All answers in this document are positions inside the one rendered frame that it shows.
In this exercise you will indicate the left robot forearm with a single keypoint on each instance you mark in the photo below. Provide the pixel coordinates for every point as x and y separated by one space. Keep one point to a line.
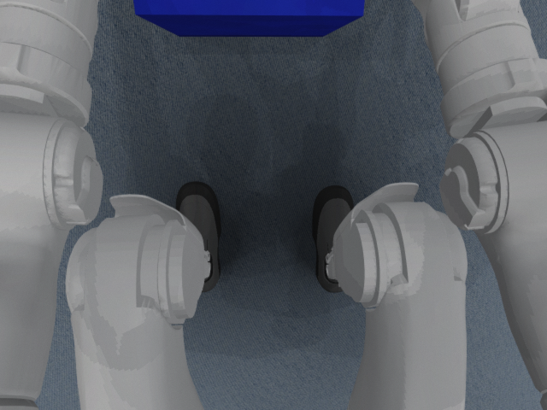
45 50

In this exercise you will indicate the right robot upper arm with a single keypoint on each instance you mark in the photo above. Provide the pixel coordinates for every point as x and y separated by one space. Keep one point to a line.
495 183

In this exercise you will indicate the left robot thigh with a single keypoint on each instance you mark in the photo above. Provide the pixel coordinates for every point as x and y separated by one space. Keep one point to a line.
141 280

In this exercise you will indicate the left robot upper arm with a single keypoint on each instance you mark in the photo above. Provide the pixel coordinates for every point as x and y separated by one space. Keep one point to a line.
50 182

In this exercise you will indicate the robot right foot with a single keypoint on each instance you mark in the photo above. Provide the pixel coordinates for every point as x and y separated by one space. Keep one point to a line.
332 205

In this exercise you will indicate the right robot forearm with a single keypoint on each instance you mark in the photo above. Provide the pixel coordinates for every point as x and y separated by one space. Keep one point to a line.
487 63

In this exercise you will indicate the carton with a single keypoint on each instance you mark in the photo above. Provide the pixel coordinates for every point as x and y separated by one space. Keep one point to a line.
250 18

